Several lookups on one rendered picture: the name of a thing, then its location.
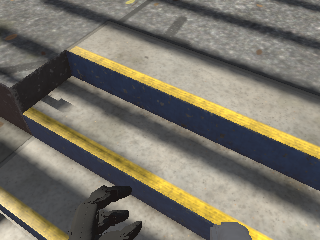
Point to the right robot thigh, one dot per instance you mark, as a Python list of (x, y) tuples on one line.
[(229, 231)]

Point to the left robot hand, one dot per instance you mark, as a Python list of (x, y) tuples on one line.
[(90, 223)]

